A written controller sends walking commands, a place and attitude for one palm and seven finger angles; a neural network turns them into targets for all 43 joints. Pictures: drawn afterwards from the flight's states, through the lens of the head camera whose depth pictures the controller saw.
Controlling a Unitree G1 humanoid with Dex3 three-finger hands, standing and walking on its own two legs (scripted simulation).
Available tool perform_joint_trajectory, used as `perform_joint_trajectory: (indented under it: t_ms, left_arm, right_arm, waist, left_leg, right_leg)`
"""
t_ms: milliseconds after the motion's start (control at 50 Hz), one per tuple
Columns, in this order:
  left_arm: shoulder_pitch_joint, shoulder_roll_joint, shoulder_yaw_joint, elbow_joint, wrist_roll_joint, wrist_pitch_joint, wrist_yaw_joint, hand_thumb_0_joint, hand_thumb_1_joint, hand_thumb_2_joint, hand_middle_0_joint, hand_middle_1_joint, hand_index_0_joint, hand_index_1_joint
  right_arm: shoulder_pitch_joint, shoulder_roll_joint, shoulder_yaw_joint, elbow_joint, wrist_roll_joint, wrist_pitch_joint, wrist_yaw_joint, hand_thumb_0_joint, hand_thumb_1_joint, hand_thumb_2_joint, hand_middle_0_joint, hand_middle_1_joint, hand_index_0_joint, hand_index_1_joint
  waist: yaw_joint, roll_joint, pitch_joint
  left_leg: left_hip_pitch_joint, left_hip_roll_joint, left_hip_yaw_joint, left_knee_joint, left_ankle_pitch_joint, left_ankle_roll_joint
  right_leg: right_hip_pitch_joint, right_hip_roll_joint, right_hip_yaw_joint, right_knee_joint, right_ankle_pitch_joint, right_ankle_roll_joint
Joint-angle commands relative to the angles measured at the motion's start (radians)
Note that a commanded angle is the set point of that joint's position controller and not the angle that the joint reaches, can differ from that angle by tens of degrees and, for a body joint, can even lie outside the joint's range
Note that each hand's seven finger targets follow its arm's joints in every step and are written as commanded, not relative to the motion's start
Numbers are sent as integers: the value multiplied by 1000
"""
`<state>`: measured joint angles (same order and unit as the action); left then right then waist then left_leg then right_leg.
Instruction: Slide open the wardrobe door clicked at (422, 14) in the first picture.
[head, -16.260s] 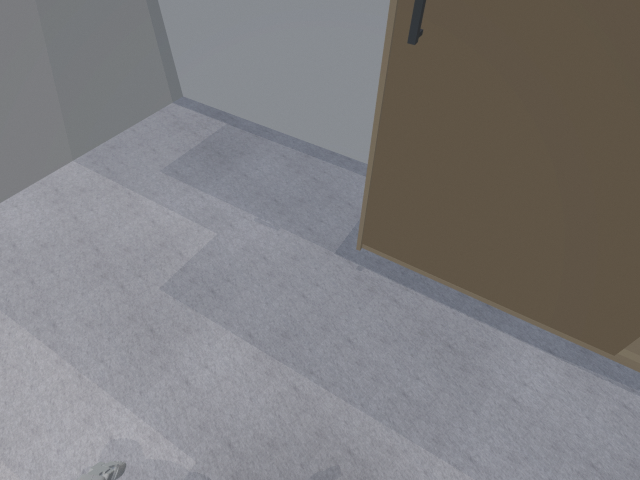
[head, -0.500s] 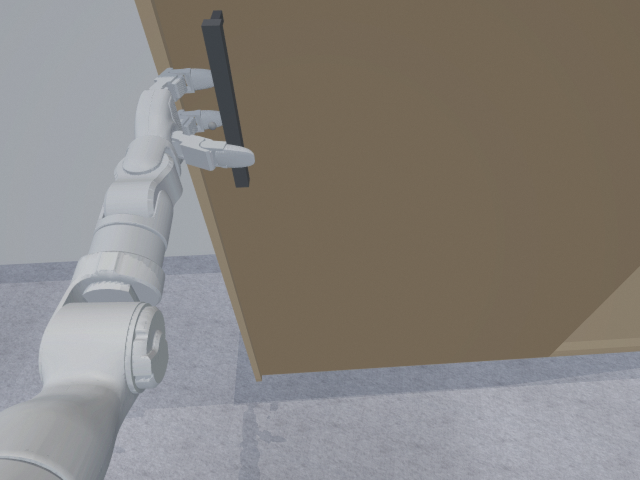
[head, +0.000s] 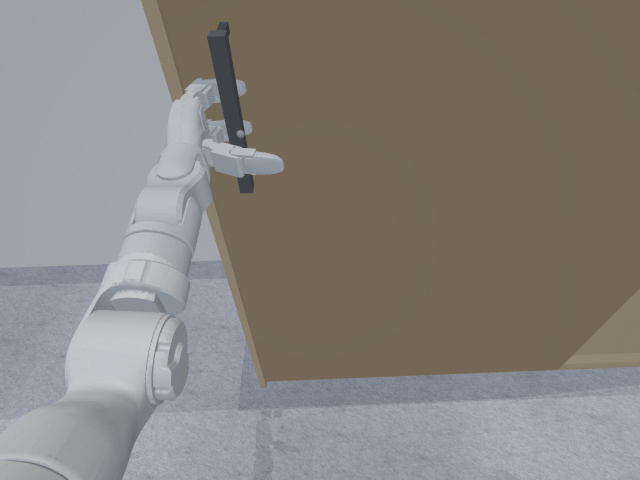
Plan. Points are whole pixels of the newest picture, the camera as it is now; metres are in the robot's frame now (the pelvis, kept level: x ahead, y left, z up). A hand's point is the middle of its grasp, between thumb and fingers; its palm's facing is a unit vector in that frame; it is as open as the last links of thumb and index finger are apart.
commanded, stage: slide the fingers in behind the handle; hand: left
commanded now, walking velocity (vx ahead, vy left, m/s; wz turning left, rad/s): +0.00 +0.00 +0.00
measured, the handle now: (236, 116) +0.53 +0.12 +0.21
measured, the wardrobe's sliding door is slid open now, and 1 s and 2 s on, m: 0.00 0.00 0.00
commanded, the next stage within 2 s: grip the handle and tug to test in 0.96 s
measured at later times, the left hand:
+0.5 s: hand (252, 131) +0.48 +0.09 +0.22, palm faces +0.07 -1.00 +0.00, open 14.0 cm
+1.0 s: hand (254, 131) +0.48 +0.09 +0.22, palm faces +0.07 -1.00 -0.01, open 13.9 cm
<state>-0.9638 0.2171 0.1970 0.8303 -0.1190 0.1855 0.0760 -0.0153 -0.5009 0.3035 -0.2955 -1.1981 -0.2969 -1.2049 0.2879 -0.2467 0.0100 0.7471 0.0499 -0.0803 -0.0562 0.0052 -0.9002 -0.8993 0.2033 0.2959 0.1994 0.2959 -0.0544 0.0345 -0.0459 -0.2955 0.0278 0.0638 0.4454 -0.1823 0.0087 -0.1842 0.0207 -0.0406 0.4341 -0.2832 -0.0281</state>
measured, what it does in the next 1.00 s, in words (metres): stands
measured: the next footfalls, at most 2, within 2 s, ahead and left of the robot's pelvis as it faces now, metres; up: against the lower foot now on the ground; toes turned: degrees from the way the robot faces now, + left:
none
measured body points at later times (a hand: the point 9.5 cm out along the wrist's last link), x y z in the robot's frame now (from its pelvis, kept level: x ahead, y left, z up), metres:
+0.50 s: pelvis +0.00 -0.01 +0.00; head +0.01 -0.02 +0.45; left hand +0.47 +0.14 +0.22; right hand +0.08 -0.27 -0.12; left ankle +0.03 +0.12 -0.74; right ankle -0.04 -0.10 -0.74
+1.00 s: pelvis +0.00 +0.00 +0.00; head +0.01 -0.01 +0.45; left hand +0.47 +0.14 +0.22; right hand +0.07 -0.26 -0.13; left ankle +0.03 +0.12 -0.74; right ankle -0.04 -0.10 -0.74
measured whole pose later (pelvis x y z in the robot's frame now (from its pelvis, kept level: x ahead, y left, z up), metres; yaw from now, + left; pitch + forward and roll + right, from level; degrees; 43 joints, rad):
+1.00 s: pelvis +0.00 +0.00 +0.00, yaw +0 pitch +3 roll +0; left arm -1.03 0.20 0.18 0.91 -0.11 0.15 0.12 -0.02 -0.50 0.30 -0.29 -1.20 -0.30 -1.22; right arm 0.32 -0.25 0.00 0.78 0.04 -0.10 -0.05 0.01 -0.90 -0.90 0.20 0.30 0.20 0.30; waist -0.07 0.03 -0.04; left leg -0.32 0.03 0.06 0.46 -0.19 0.01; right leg -0.21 0.02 -0.05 0.44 -0.29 -0.03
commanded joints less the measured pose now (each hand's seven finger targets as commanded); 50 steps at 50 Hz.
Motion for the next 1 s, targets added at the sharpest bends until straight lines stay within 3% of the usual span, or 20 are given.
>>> perform_joint_trajectory:
  t_ms: [0, 20, 40, 80, 160, 240, 300, 320, 360, 440, 500, 620, 640, 700, 720, 800, 840, 900, 920, 980]
  left_arm:
    - [-544, 218, 45, -259, -6, -74, -6, 0, -500, 300, -300, -1200, -300, -1200]
    - [-514, 230, 55, -258, -5, -73, -6, 0, -500, 300, -300, -1200, -300, -1200]
    - [-545, 209, 28, -271, -6, -73, -11, 0, -500, 300, -300, -1200, -300, -1200]
    - [-528, 196, 24, -260, -8, -68, -14, 0, -500, 300, -300, -1200, -300, -1200]
    - [-573, 171, 0, -228, -14, -56, -20, 0, -500, 300, -300, -1200, -300, -1200]
    - [-604, 196, 19, -239, -17, -72, -13, 0, -500, 300, -300, -1200, -300, -1200]
    - [-611, 180, 12, -190, -12, -80, -10, 0, -500, 300, -300, -1200, -300, -1200]
    - [-581, 197, 29, -161, -11, -81, -7, 0, -500, 300, -300, -1200, -300, -1200]
    - [-613, 206, 36, -159, -8, -89, -4, 0, -500, 300, -300, -1200, -300, -1200]
    - [-616, 177, 15, -167, 0, -106, 5, 0, -500, 300, -300, -1200, -300, -1200]
    - [-643, 162, 9, -135, 0, -107, 11, 0, -500, 300, -300, -1200, -300, -1200]
    - [-640, 187, 26, -132, 7, -123, 11, 0, -500, 300, -300, -1200, -300, -1200]
    - [-647, 182, 17, -144, 8, -125, 9, 0, -500, 300, -300, -1200, -300, -1200]
    - [-632, 152, 6, -152, 3, -119, 9, 0, -500, 300, -300, -1200, -300, -1200]
    - [-611, 172, 20, -136, 0, -113, 10, 0, -500, 300, -300, -1200, -300, -1200]
    - [-667, 133, -9, -127, 9, -106, 19, 0, -500, 300, -300, -1200, -300, -1200]
    - [-670, 130, -17, -164, 11, -113, 25, 0, -500, 300, -300, -1200, -300, -1200]
    - [-657, 91, -36, -172, 3, -108, 29, 0, -500, 300, -300, -1200, -300, -1200]
    - [-630, 102, -27, -157, 1, -105, 30, 0, -500, 300, -300, -1200, -300, -1200]
    - [-658, 129, -9, -122, 6, -96, 37, 0, -500, 300, -300, -1200, -300, -1200]
  right_arm:
    - [-20, -139, -47, -113, 4, -36, -16, 0, -900, -900, 200, 300, 200, 300]
    - [-19, -143, -47, -117, 3, -34, -18, 0, -900, -900, 200, 300, 200, 300]
    - [-28, -139, -45, -115, 7, -35, -19, 0, -900, -900, 200, 300, 200, 300]
    - [-25, -136, -46, -113, 8, -34, -19, 0, -900, -900, 200, 300, 200, 300]
    - [-19, -138, -45, -98, 10, -37, -22, 0, -900, -900, 200, 300, 200, 300]
    - [-13, -141, -47, -94, 4, -44, -21, 0, -900, -900, 200, 300, 200, 300]
    - [3, -139, -47, -81, 2, -48, -18, 0, -900, -900, 200, 300, 200, 300]
    - [6, -145, -48, -82, 0, -47, -17, 0, -900, -900, 200, 300, 200, 300]
    - [8, -143, -47, -82, -1, -48, -15, 0, -900, -900, 200, 300, 200, 300]
    - [7, -140, -48, -88, 0, -50, -9, 0, -900, -900, 200, 300, 200, 300]
    - [19, -140, -50, -79, -2, -52, -7, 0, -900, -900, 200, 300, 200, 300]
    - [38, -145, -54, -75, -7, -52, -8, 0, -900, -900, 200, 300, 200, 300]
    - [29, -140, -52, -78, -3, -53, -7, 0, -900, -900, 200, 300, 200, 300]
    - [32, -138, -54, -78, -3, -56, -5, 0, -900, -900, 200, 300, 200, 300]
    - [33, -144, -55, -76, -3, -53, -7, 0, -900, -900, 200, 300, 200, 300]
    - [41, -138, -52, -67, -4, -57, -5, 0, -900, -900, 200, 300, 200, 300]
    - [31, -138, -55, -75, -3, -59, -5, 0, -900, -900, 200, 300, 200, 300]
    - [31, -135, -56, -70, -4, -64, -1, 0, -900, -900, 200, 300, 200, 300]
    - [30, -138, -56, -70, -4, -60, -4, 0, -900, -900, 200, 300, 200, 300]
    - [34, -141, -51, -62, -5, -59, -5, 0, -900, -900, 200, 300, 200, 300]
  waist:
    - [2, -83, -320]
    - [13, -83, -324]
    - [-4, -70, -308]
    - [0, -80, -296]
    - [-21, -85, -267]
    - [-15, -55, -319]
    - [-27, -98, -302]
    - [-14, -93, -295]
    - [-20, -98, -308]
    - [-21, -64, -309]
    - [-33, -89, -299]
    - [-29, -93, -343]
    - [-27, -68, -328]
    - [-29, -83, -334]
    - [-23, -87, -322]
    - [-44, -73, -298]
    - [-36, -41, -330]
    - [-39, -65, -341]
    - [-30, -70, -326]
    - [-41, -101, -297]
  left_leg:
    - [246, -26, -43, -1, 236, 35]
    - [243, -29, -43, -5, 241, 37]
    - [243, -29, -40, -5, 229, 38]
    - [238, -29, -41, -6, 219, 37]
    - [229, -32, -45, -6, 183, 39]
    - [240, -35, -49, -1, 201, 39]
    - [222, -36, -51, 2, 190, 38]
    - [218, -37, -49, 1, 191, 39]
    - [209, -38, -49, 3, 184, 39]
    - [219, -36, -45, 5, 199, 38]
    - [214, -34, -49, 6, 176, 37]
    - [233, -33, -50, 11, 224, 38]
    - [228, -31, -49, 11, 221, 36]
    - [240, -32, -49, 14, 229, 35]
    - [233, -30, -49, 9, 222, 36]
    - [233, -27, -55, 10, 195, 32]
    - [261, -24, -60, 10, 220, 30]
    - [277, -23, -61, 14, 237, 28]
    - [269, -22, -63, 11, 234, 28]
    - [236, -22, -62, 6, 204, 30]
  right_leg:
    - [-6, 10, 40, -60, 397, 22]
    - [16, 8, 40, -62, 400, 22]
    - [-1, 7, 42, -67, 397, 25]
    - [-9, 11, 40, -67, 389, 25]
    - [-36, 10, 41, -78, 355, 30]
    - [-20, 5, 46, -71, 369, 29]
    - [-34, 7, 43, -65, 373, 33]
    - [-24, 6, 43, -66, 368, 32]
    - [-27, 3, 47, -64, 372, 35]
    - [-31, 5, 44, -57, 382, 31]
    - [-56, 10, 42, -59, 351, 31]
    - [-26, 9, 38, -48, 396, 30]
    - [-37, 9, 41, -48, 394, 27]
    - [-43, 16, 35, -47, 396, 25]
    - [-34, 14, 34, -53, 383, 26]
    - [-84, 18, 29, -53, 335, 23]
    - [-74, 16, 30, -49, 340, 18]
    - [-78, 22, 23, -45, 351, 18]
    - [-67, 21, 24, -49, 343, 16]
    - [-82, 19, 24, -50, 326, 19]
